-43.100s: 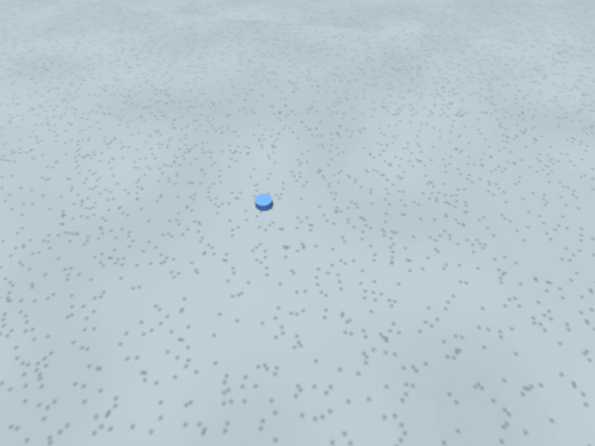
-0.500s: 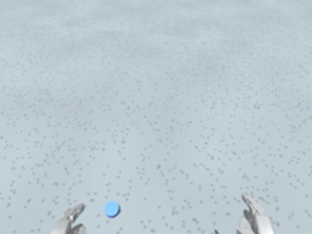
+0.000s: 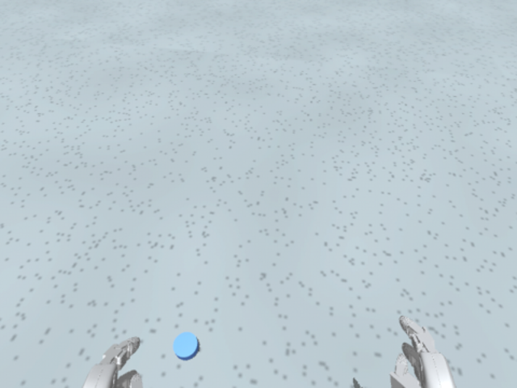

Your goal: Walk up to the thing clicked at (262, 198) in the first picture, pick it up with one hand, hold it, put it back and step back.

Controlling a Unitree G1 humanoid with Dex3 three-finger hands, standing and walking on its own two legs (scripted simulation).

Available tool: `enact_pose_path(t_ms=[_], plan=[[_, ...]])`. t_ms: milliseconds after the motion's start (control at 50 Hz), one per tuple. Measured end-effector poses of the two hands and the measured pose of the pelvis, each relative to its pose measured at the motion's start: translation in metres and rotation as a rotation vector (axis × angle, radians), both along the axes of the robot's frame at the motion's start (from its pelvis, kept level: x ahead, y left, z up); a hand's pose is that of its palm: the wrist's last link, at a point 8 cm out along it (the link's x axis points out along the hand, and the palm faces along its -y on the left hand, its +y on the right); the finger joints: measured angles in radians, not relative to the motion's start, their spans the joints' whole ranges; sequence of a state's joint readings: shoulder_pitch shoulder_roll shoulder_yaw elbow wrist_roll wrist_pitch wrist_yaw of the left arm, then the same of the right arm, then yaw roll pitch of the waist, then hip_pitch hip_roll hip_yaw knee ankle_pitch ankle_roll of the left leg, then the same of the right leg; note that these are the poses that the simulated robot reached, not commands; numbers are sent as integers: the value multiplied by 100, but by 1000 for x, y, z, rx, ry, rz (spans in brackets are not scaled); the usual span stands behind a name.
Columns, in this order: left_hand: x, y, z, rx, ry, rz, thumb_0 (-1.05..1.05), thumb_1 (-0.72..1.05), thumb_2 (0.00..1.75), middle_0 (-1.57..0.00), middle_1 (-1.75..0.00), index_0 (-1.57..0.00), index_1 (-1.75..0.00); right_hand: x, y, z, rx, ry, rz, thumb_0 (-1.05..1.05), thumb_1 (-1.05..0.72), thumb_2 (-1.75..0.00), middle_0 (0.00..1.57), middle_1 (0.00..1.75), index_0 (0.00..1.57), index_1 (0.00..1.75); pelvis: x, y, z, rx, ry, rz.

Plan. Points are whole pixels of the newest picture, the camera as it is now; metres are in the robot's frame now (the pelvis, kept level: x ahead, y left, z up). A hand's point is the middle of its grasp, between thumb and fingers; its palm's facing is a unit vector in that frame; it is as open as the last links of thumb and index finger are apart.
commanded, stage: home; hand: left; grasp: from above
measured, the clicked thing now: (186, 345) +0.42 +0.25 -0.70
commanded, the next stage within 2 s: stand in 0.86 s
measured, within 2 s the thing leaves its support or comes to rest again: neither
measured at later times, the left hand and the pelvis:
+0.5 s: hand out of the picture +0.17 +0.18 -0.05, palm faces +0.04 -0.98 -0.19, open 7.4 cm; pelvis +0.01 +0.00 +0.00, yaw +0 degrees
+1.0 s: hand out of the picture +0.17 +0.18 -0.06, palm faces +0.01 -0.97 -0.25, open 7.4 cm; pelvis +0.00 +0.00 +0.00, yaw +0 degrees
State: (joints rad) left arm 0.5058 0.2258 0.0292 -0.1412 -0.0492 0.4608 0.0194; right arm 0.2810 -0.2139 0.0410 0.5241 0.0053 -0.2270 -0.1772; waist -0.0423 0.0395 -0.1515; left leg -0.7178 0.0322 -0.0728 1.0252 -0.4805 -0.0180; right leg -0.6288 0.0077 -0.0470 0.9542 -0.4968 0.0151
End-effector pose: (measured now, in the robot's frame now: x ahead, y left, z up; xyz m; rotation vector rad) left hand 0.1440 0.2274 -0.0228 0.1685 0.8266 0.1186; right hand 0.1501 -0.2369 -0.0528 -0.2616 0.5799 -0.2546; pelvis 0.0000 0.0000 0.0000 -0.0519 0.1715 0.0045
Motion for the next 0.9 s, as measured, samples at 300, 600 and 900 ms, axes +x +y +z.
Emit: enact_pose_path(t_ms=[300,600,900], plan=[[6,3,0,3,-1,-5,1,91,89,-20,-30,-20,-30,2,3,-3,7,12,-4,1,-90,-90,20,30,20,30,5,3,0,-1,5,-2],[7,-1,-1,-1,-3,-3,1,91,89,-20,-30,-20,-30,4,-2,-2,-1,16,-7,1,-90,-90,20,30,20,30,6,0,-1,0,9,-1],[7,-1,0,4,-3,0,1,91,89,-20,-30,-20,-30,3,-4,-3,8,14,-10,1,-90,-90,20,30,20,30,6,-2,-1,3,6,-2]])
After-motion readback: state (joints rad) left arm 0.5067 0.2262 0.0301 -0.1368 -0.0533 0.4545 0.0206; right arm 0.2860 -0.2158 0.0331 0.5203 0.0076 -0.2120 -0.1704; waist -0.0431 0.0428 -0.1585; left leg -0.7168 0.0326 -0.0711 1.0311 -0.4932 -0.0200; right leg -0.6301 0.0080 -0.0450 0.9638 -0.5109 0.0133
